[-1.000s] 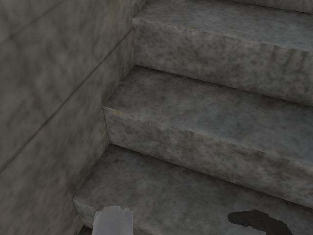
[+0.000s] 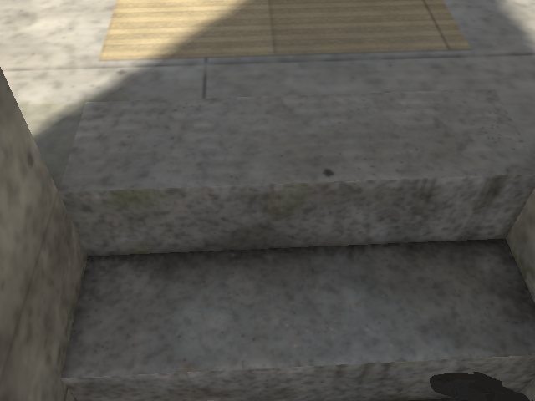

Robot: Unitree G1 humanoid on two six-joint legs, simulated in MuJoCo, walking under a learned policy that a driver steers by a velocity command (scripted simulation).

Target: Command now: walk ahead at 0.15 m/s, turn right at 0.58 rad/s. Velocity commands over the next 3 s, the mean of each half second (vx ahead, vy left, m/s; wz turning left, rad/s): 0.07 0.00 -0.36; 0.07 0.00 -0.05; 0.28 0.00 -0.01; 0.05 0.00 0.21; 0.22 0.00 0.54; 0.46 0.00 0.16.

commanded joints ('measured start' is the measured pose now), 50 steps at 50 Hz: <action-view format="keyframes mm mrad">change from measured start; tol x64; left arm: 1 91 119 9 -13 53 -44 24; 50 -188 93 75 -247 48 102 21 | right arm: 1 -72 -48 13 -117 39 -15 -21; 50 322 -118 -7 124 51 25 -142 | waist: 1 -12 -64 -20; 50 -72 111 197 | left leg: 1 -237 -7 19 251 -199 19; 13 553 -42 276 -805 -235 -50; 17 1141 361 -1057 -1577 32 330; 31 403 40 135 -1635 -178 -56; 50 929 161 -25 -1631 -369 98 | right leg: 1 314 -244 319 -249 755 -148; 8 64 -280 392 -575 161 -160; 14 303 -295 197 -292 1590 -113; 16 -339 68 285 460 159 67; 21 -514 -128 96 1108 158 -19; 37 543 -409 37 -276 759 -1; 50 86 -192 -140 -308 -168 -17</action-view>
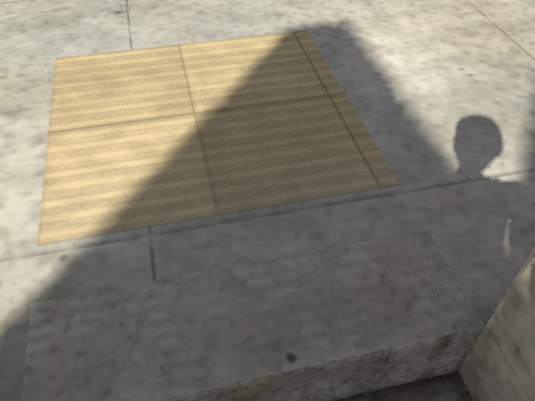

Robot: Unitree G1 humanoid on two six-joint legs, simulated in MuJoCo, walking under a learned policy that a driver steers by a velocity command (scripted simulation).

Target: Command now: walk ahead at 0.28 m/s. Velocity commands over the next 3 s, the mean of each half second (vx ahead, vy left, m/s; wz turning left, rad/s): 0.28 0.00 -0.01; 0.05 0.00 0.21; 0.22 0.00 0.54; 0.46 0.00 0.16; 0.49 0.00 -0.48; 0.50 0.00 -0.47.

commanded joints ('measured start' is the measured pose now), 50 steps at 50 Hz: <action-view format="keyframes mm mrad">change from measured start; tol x64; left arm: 1 -102 89 33 -87 16 -12 5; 11 719 267 66 172 -3 -110 -47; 50 -329 90 1 -228 17 -141 -15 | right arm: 1 127 -174 -62 -3 3 -2 -17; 50 -6 -53 -97 -149 -5 -19 90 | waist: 1 -75 111 119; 50 -89 -22 -113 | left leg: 1 -17 92 -189 -162 -331 169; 7 -157 240 -302 -344 -132 202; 14 -1686 -157 -196 2203 5 306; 21 -306 -101 151 1321 416 136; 25 -558 -265 262 411 78 56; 28 21 207 -909 -76 764 543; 34 -367 -50 -150 -99 245 104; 43 -21 61 -332 45 1092 203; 46 -618 -223 -60 897 -316 -79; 50 -820 -102 -130 1511 -185 -66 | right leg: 1 -241 -30 76 27 -290 -44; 6 -415 -62 71 384 -165 -32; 10 707 -185 527 -120 832 -433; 18 -263 -166 142 -394 59 -162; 25 338 -269 181 -103 2206 -260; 29 -639 144 405 1360 159 -28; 37 -140 -11 -45 354 -268 168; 46 495 -477 515 -80 1234 -439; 50 97 -387 245 -203 557 -270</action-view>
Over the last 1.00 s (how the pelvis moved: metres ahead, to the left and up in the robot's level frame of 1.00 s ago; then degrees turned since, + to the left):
0.23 0.04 0.22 -9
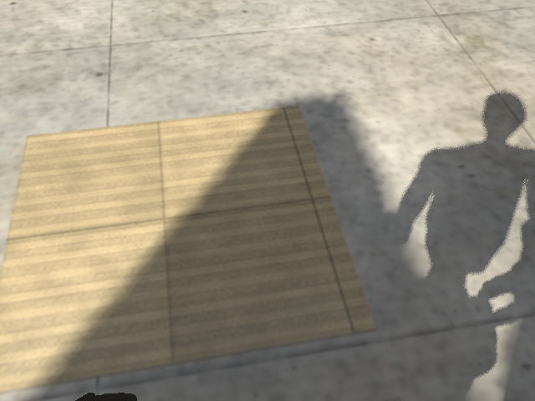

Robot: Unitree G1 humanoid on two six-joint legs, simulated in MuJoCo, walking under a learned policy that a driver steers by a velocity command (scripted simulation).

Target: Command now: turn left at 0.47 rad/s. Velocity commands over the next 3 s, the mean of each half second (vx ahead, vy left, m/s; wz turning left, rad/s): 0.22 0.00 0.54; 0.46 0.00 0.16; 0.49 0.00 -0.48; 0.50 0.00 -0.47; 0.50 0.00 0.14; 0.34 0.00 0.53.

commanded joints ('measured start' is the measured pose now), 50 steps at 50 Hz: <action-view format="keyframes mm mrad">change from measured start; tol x32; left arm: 1 -56 40 -2 -60 13 0 0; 15 476 0 -68 344 128 14 -66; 50 -204 3 -6 -64 3 37 -79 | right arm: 1 -32 7 19 -107 -4 35 -22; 17 -449 3 151 -219 -33 142 29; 27 470 -379 -21 100 -7 11 20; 33 51 -119 39 19 -17 -16 86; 50 254 -136 34 141 -31 -74 22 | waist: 1 -24 -20 -65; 24 -19 -177 -123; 27 -141 231 -369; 50 -39 92 121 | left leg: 1 -261 85 -36 233 16 0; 12 -980 228 -82 379 131 295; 23 -202 86 186 -380 -69 247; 27 763 215 -747 -1175 59 230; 33 144 191 -591 -1140 160 188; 50 730 280 80 -1607 774 181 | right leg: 1 233 -280 178 -250 483 -240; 5 420 -269 116 -259 595 -238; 13 455 -357 108 -518 -231 -203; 18 96 -373 -48 -695 -163 -178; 22 451 -350 -137 -540 155 -143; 25 191 -204 -204 -91 712 -41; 27 -358 -13 116 629 120 5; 32 -570 72 390 1484 302 -84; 42 -885 2 252 1016 358 -60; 50 -424 -10 64 170 504 -5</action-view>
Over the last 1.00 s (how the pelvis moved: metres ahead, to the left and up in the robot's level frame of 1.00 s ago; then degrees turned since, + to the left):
0.34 -0.10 0.19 6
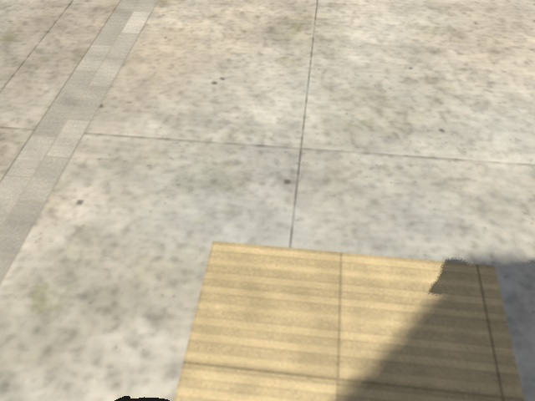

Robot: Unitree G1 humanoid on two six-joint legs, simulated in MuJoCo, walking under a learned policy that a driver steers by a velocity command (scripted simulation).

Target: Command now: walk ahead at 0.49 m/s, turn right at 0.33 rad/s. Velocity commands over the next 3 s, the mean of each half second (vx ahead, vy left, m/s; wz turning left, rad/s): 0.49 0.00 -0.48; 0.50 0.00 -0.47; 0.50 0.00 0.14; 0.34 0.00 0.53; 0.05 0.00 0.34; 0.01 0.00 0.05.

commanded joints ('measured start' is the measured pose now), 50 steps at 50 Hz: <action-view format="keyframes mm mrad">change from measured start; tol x32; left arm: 1 -179 48 18 -121 -10 9 5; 7 -122 132 62 -106 -41 -18 43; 11 464 173 78 65 -7 -26 77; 50 73 104 30 -194 -55 8 94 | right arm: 1 54 -204 -47 1 10 -6 -2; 10 238 -142 -23 -15 -43 16 -46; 29 -482 -176 -82 -355 53 10 -95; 50 -165 -259 -109 -200 58 34 -61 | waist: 1 -2 39 115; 10 150 -131 -311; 34 50 -147 -25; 36 36 336 -276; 50 29 36 43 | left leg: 1 104 250 -42 -188 605 98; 7 357 261 70 27 1240 31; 10 -384 61 12 517 680 -156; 11 -507 -76 -22 816 -101 -142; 16 -592 85 -170 1036 145 -47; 32 -407 34 -158 82 383 -90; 36 406 458 -690 62 197 226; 38 280 414 -691 -25 -117 167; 50 -171 235 -161 -183 318 150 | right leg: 1 135 27 -13 -295 -51 24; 6 289 119 -49 -481 -178 -32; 11 1482 -151 615 -547 -267 -370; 14 960 -110 533 -684 -323 -259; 28 628 12 392 -729 -452 -171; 34 788 42 476 -358 -311 -126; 36 267 197 236 207 -835 -22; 38 112 79 210 419 -681 20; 50 386 -14 68 -183 -331 47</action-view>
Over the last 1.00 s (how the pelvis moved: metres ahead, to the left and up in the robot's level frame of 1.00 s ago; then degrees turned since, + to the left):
0.31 0.25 0.20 19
